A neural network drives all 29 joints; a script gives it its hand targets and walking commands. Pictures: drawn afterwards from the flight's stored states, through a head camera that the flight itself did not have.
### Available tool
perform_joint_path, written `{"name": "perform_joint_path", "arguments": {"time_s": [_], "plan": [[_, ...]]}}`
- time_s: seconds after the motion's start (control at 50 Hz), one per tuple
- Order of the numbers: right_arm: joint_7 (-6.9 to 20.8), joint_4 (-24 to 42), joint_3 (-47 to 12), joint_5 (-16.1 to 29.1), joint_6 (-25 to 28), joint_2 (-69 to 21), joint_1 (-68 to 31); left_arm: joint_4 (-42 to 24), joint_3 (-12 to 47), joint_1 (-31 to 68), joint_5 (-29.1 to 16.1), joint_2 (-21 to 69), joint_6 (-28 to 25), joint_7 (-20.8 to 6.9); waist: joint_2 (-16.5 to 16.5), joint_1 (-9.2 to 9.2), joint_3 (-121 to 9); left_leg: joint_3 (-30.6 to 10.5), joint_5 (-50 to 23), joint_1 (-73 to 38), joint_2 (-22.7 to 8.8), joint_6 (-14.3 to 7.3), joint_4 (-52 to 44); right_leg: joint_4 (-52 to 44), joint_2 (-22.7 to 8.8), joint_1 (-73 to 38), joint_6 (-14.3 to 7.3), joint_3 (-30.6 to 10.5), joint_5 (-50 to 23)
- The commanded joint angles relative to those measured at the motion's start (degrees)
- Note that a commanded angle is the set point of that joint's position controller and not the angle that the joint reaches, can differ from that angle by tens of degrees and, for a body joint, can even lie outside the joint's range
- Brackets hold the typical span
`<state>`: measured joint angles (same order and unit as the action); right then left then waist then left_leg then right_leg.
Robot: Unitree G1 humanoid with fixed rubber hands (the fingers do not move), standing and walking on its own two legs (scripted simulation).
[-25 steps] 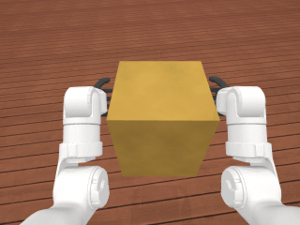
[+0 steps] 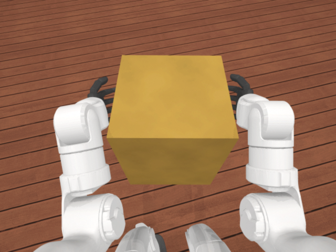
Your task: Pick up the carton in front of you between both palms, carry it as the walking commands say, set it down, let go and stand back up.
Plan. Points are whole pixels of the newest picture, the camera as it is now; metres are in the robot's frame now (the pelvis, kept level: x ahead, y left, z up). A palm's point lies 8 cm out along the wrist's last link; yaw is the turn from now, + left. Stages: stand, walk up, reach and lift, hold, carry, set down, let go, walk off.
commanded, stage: carry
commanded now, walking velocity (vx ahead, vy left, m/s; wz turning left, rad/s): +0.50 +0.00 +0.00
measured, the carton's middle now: (170, 127) +0.39 -0.03 +0.05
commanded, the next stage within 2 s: none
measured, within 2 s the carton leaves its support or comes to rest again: neither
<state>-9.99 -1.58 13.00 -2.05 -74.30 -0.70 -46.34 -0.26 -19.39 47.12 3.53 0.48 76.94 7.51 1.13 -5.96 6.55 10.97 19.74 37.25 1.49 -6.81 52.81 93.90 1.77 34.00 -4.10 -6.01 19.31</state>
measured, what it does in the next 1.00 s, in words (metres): climbs: right foot, then left foot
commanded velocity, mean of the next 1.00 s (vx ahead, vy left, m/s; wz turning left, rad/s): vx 0.50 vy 0.00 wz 0.00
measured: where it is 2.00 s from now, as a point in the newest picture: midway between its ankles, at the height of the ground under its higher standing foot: (151, 87)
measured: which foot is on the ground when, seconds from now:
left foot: down 0.00-0.34, up 0.36-0.82, down 0.84-1.00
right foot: up 0.00-0.32, down 0.34-0.84, up 0.86-1.00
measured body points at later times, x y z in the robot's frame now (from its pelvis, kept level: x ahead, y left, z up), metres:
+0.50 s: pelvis +0.34 -0.03 +0.06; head +0.35 -0.03 +0.51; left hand +0.71 +0.14 +0.20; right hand +0.74 -0.16 +0.20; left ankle +0.25 +0.08 -0.59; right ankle +0.40 -0.08 -0.68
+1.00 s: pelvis +0.66 +0.04 +0.07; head +0.68 +0.05 +0.52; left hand +0.94 +0.19 +0.12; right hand +0.95 -0.11 +0.13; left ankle +0.68 +0.12 -0.68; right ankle +0.57 -0.07 -0.60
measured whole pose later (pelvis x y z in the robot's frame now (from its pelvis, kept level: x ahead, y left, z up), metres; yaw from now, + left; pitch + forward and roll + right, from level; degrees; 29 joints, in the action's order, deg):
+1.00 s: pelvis +0.66 +0.04 +0.07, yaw -1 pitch +5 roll +0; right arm -5.4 15.4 6.7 -6.3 -67.8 -8.1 -11.8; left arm -17.6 -8.3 10.6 6.2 7.8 69.1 4.4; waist 0.6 -0.1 -3.4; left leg 11.8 9.1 18.0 -1.4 -3.8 21.4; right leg 59.4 -2.2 25.9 0.4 3.8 22.0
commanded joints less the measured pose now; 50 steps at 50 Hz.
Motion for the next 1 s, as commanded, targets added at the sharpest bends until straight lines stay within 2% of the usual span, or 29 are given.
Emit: {"name": "perform_joint_path", "arguments": {"time_s": [0.0, 0.02, 0.04, 0.08, 0.14, 0.22, 0.26, 0.3, 0.32, 0.34, 0.36, 0.38, 0.4, 0.42, 0.44, 0.48, 0.52, 0.62, 0.74, 0.78, 0.8, 0.82, 0.84, 0.86, 0.88, 0.9, 0.92, 0.94, 0.98], "plan": [[14.9, 16.3, -39.8, 32.0, 0.9, -63.8, -55.4, -8.5, 35.8, 45.7, -19.4, 53.7, -2.2, -10.6, -2.7, 1.55, -41.8, -33.8, -17.7, -44.6, -16.4, -7.5, -21.3, -3.3, -3.1, 16.3, -0.9, 1.6, 7.3], [15.0, 17.1, -39.8, 32.3, 0.6, -63.2, -55.1, -8.7, 35.9, 44.7, -18.6, 52.8, -2.2, -10.2, -1.5, 1.54, -40.5, -32.5, -19.3, -44.7, -16.6, -7.7, -22.1, -8.1, -3.9, 17.1, -0.5, 2.3, 9.0], [15.1, 17.4, -39.5, 32.3, 0.4, -62.4, -54.4, -8.4, 36.1, 43.6, -18.1, 52.2, -2.1, -10.0, -0.6, 1.48, -40.4, -30.6, -26.0, -44.8, -16.8, -7.7, -22.0, -12.6, -4.6, 16.8, -0.3, 3.4, 7.1], [15.3, 15.9, -38.6, 31.2, -0.5, -60.5, -52.7, -7.4, 36.7, 41.8, -17.4, 51.1, -1.6, -9.5, -3.5, 1.02, -39.9, -25.9, -33.7, -46.3, -16.0, -8.0, -23.1, -20.9, -4.6, 17.8, -0.1, 5.0, 1.4], [16.4, 8.8, -36.4, 29.0, -2.0, -58.4, -48.7, -3.5, 37.2, 40.5, -16.2, 50.0, -0.7, -9.2, -7.6, 0.70, -37.7, -17.7, -39.0, -46.2, -12.3, -6.0, -25.0, -38.1, -3.2, 13.8, 0.3, 8.6, -10.3], [18.0, -1.2, -33.1, 27.1, -3.1, -57.4, -46.9, 3.0, 36.3, 41.8, -16.0, 50.3, 0.4, -9.8, -8.6, 0.48, -32.1, -11.6, -45.6, -45.5, -10.3, -3.3, -26.4, -56.7, -0.3, 5.8, -0.2, 14.5, -20.0], [18.1, -5.1, -31.0, 26.1, -3.2, -57.2, -47.0, 6.6, 35.5, 43.0, -17.2, 51.4, 1.0, -10.4, -9.7, 1.62, -30.7, -9.2, -52.3, -44.3, -10.0, -1.2, -24.6, -63.4, 1.4, -2.1, -1.1, 16.4, -22.4], [18.0, -8.2, -28.8, 25.3, -3.2, -57.1, -47.5, 10.7, 34.0, 43.8, -18.8, 52.9, 1.2, -11.1, -10.0, 5.35, -33.4, -5.7, -54.4, -40.7, -9.8, 2.5, -14.8, -70.5, 2.2, -17.8, -1.6, 17.6, -23.7], [17.9, -9.5, -27.7, 24.8, -3.1, -57.0, -47.7, 12.4, 33.0, 44.3, -19.5, 53.5, 1.2, -11.5, -7.9, 7.10, -35.8, -5.3, -43.8, -33.5, -9.2, 4.1, -7.1, -70.1, -1.3, -29.3, -1.6, 14.6, -22.3], [17.9, -10.7, -26.6, 24.5, -3.2, -56.7, -48.1, 13.8, 31.6, 44.3, -20.2, 53.8, 1.1, -12.0, -0.9, 7.56, -39.4, -5.5, -21.9, -22.3, -7.0, 4.9, 3.3, -65.0, -13.7, -41.2, -2.3, -1.4, -27.2], [17.5, -11.8, -25.3, 23.8, -3.2, -58.6, -49.9, 15.3, 30.9, 46.7, -20.2, 53.2, 0.7, -12.1, 13.2, 8.17, -43.1, -8.7, 9.1, -3.7, 2.2, 7.0, 19.3, -68.2, -25.3, -54.2, -12.7, -24.1, -24.1], [17.0, -11.9, -24.4, 23.1, -3.2, -57.7, -49.9, 16.4, 30.5, 44.2, -21.4, 56.3, 0.4, -12.6, 11.7, 8.71, -40.0, -12.7, 10.6, 3.6, 1.0, 5.6, 23.5, -72.7, -23.8, -51.8, -13.7, -27.2, -14.6], [16.6, -11.3, -24.2, 23.0, -3.0, -58.8, -50.7, 14.7, 30.3, 45.5, -22.3, 58.7, 0.0, -13.0, 7.8, 8.71, -37.4, -13.2, 6.6, 4.8, -1.0, 5.0, 22.7, -74.0, -21.1, -48.2, -11.7, -22.1, -15.2], [16.3, -10.8, -23.7, 22.7, -2.6, -60.0, -50.3, 12.8, 30.8, 47.4, -23.6, 60.9, -0.5, -13.5, 1.7, 7.99, -36.3, -13.2, 2.9, 4.0, -2.7, 5.4, 19.6, -74.8, -20.2, -44.6, -9.5, -17.5, -17.5], [16.0, -10.4, -23.4, 22.3, -2.2, -61.0, -49.6, 10.8, 31.5, 49.6, -25.0, 63.0, -0.9, -13.9, 0.4, 7.20, -35.0, -12.7, 0.9, 2.9, -4.3, 5.8, 16.1, -76.1, -19.4, -41.2, -8.0, -13.5, -19.1], [15.5, -9.3, -23.3, 21.8, -1.3, -63.5, -47.3, 8.5, 32.3, 50.3, -26.5, 66.6, -1.9, -14.4, 2.4, 6.67, -36.2, -11.7, -1.4, -0.8, -5.2, 7.0, 10.7, -78.5, -18.0, -39.0, -6.2, -8.8, -18.2], [15.3, -8.4, -24.4, 21.0, -0.3, -65.9, -43.7, 6.9, 32.9, 47.6, -26.6, 69.0, -2.8, -14.7, 4.1, 6.90, -36.5, -10.2, -2.3, -0.4, -5.8, 8.1, 5.2, -80.0, -17.5, -40.2, -6.0, -5.2, -19.5], [15.0, -3.5, -30.1, 18.8, 2.8, -70.3, -32.1, 1.1, 37.1, 37.0, -24.4, 71.7, -5.4, -15.5, 5.6, 7.66, -35.3, -5.9, -9.0, 3.0, -5.5, 9.1, -9.5, -78.9, -15.4, -48.3, -4.7, 2.4, -35.2], [15.3, 12.5, -41.2, 19.6, 5.7, -69.7, -20.0, -12.8, 45.6, 19.4, -20.5, 67.6, -8.3, -15.0, 8.1, 8.43, -32.8, -1.2, -19.3, -2.8, -2.2, 7.2, -25.9, -75.1, -12.8, -52.6, -2.5, 9.9, -47.3], [16.0, 16.7, -43.9, 19.9, 5.6, -67.1, -15.0, -16.2, 48.2, 11.7, -19.2, 65.1, -8.7, -14.8, 8.8, 7.91, -33.8, 1.2, -22.7, -13.0, -0.8, 6.1, -33.2, -69.3, -11.8, -50.6, -0.9, 12.3, -51.8], [16.5, 17.4, -44.8, 19.7, 5.6, -66.0, -11.2, -17.4, 49.3, 8.3, -18.8, 63.7, -8.7, -14.9, 7.1, 6.81, -36.2, 3.0, -24.8, -25.1, 0.2, 5.3, -36.4, -62.3, -10.7, -45.1, 0.6, 15.0, -51.6], [16.9, 18.1, -45.2, 18.7, 5.6, -64.8, -5.4, -18.9, 50.4, 3.8, -17.8, 61.7, -8.5, -15.0, 4.6, 5.62, -38.7, -1.4, -23.5, -39.7, -4.2, 3.9, -33.8, -54.7, -10.1, -33.8, 2.2, 14.9, -42.3], [17.4, 18.7, -44.8, 17.7, 5.4, -62.9, -1.2, -20.2, 51.4, 1.6, -17.4, 60.4, -8.3, -15.4, -3.5, 5.01, -43.7, -16.0, -31.5, -52.1, -16.7, 1.9, -28.2, -43.4, -8.5, -22.9, 3.3, 14.3, -22.2], [17.8, 17.4, -45.0, 16.0, 5.9, -60.3, 1.6, -20.2, 52.8, -0.9, -18.1, 62.3, -7.7, -15.7, -18.5, 4.82, -46.9, -34.8, -33.4, -69.3, -26.4, -7.9, -28.6, -31.2, -1.7, 0.9, 5.3, 11.0, 4.7], [18.1, 17.4, -45.3, 16.0, 6.0, -60.9, 6.0, -20.6, 53.1, -2.8, -18.0, 60.9, -7.8, -16.2, -17.0, 4.55, -44.2, -36.5, -33.1, -68.3, -25.9, -8.8, -31.0, -23.4, -1.2, 8.8, 4.5, 7.5, 10.7], [18.5, 19.2, -46.1, 16.3, 6.1, -61.9, 7.1, -20.7, 54.0, -3.8, -18.5, 61.5, -8.1, -16.6, -12.7, 4.57, -41.5, -31.3, -35.6, -65.3, -24.2, -7.0, -31.3, -22.6, -3.3, 11.0, 4.0, 6.2, 9.4], [18.8, 20.6, -46.5, 17.1, 6.2, -63.8, 7.6, -21.7, 54.4, -4.3, -19.5, 62.3, -8.5, -17.0, -5.9, 4.64, -39.1, -27.3, -34.5, -60.0, -23.3, -4.8, -33.0, -26.8, -5.8, 9.6, 4.0, 5.2, 5.2], [19.0, 22.7, -46.8, 17.7, 6.5, -64.6, 7.5, -23.0, 54.8, -4.9, -20.5, 63.4, -8.7, -17.3, -3.7, 4.80, -35.9, -24.0, -32.1, -54.1, -22.6, -3.4, -35.8, -32.2, -7.6, 7.5, 4.2, 5.4, 2.4], [19.3, 25.8, -47.4, 18.8, 6.6, -64.5, 7.2, -25.1, 55.7, -5.5, -21.7, 63.9, -8.9, -17.3, -5.9, 5.06, -33.7, -18.7, -26.1, -47.7, -20.5, -2.2, -39.3, -39.0, -7.4, 3.0, 5.1, 7.6, 0.4]]}}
